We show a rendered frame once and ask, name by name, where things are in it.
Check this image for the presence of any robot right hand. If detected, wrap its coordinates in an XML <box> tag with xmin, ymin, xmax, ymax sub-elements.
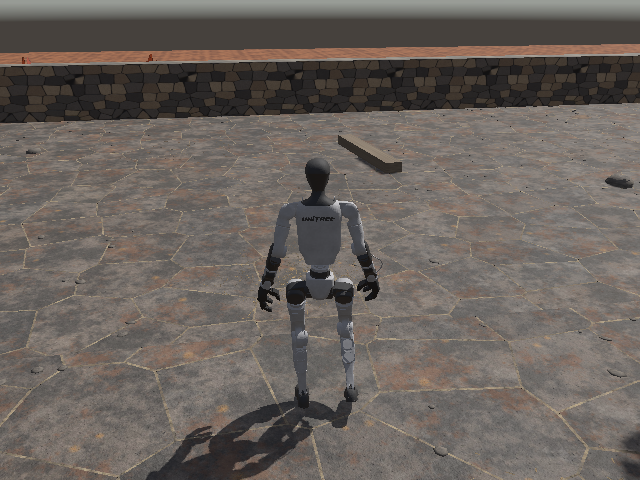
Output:
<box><xmin>357</xmin><ymin>278</ymin><xmax>380</xmax><ymax>301</ymax></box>

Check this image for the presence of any robot right forearm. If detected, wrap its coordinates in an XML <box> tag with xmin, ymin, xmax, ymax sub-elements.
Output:
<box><xmin>357</xmin><ymin>240</ymin><xmax>378</xmax><ymax>282</ymax></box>

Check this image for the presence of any robot left forearm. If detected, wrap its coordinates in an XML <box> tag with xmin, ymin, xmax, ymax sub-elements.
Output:
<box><xmin>260</xmin><ymin>243</ymin><xmax>281</xmax><ymax>290</ymax></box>

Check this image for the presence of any robot left upper arm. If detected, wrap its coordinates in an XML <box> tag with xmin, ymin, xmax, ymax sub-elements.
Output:
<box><xmin>271</xmin><ymin>202</ymin><xmax>298</xmax><ymax>258</ymax></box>

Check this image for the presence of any robot left thigh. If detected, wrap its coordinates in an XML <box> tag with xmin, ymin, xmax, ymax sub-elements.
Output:
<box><xmin>286</xmin><ymin>279</ymin><xmax>308</xmax><ymax>348</ymax></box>

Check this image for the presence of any robot right upper arm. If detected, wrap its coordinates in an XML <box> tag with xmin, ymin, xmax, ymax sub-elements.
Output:
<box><xmin>339</xmin><ymin>201</ymin><xmax>367</xmax><ymax>256</ymax></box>

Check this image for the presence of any robot left hand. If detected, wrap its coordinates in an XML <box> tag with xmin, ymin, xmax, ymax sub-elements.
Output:
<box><xmin>257</xmin><ymin>286</ymin><xmax>280</xmax><ymax>312</ymax></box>

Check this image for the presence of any humanoid robot head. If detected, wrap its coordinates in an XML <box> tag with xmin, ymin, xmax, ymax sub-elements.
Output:
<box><xmin>301</xmin><ymin>158</ymin><xmax>336</xmax><ymax>206</ymax></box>

